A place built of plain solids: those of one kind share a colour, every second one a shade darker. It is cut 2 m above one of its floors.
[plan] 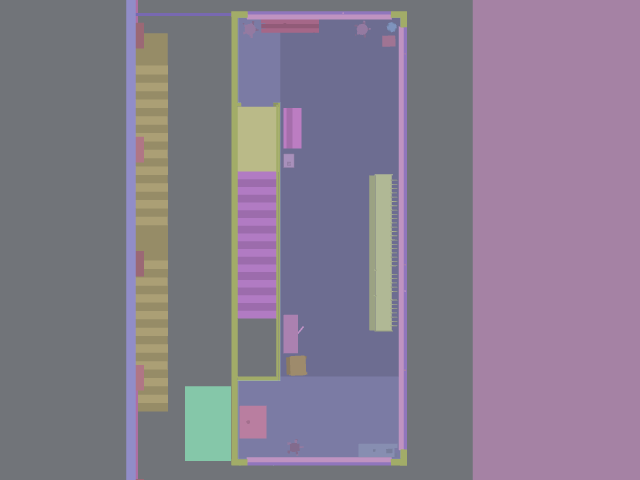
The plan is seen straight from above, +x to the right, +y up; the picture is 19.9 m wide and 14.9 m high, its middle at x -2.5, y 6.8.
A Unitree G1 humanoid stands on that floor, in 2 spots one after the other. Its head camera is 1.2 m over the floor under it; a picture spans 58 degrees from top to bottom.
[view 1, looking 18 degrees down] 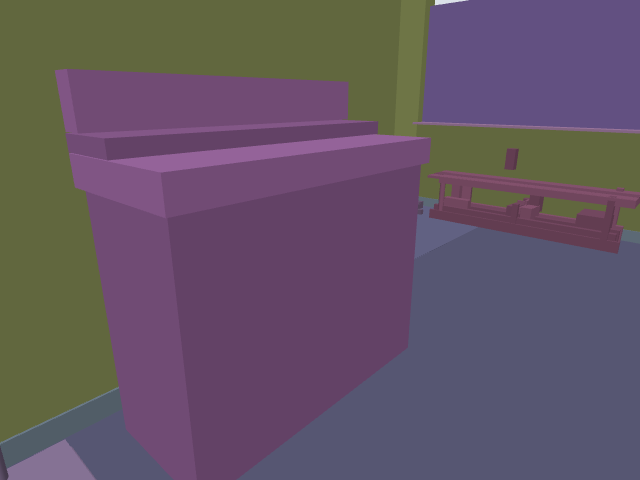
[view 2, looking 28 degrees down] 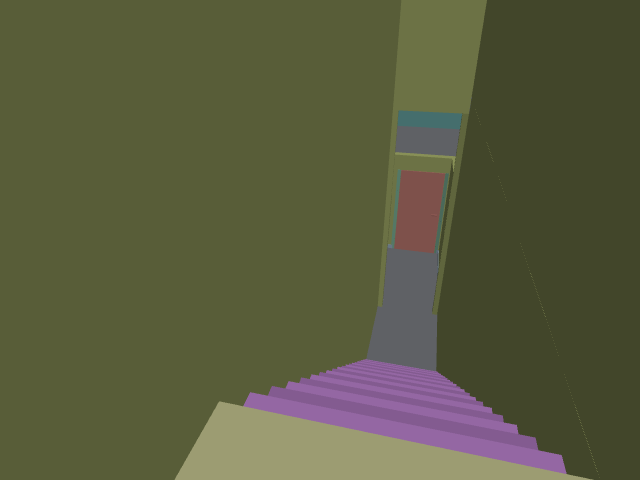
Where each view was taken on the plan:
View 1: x -2.15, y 9.15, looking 132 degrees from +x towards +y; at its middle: register_desk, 1.50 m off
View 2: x -4.46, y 9.87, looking -76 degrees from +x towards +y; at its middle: wall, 2.80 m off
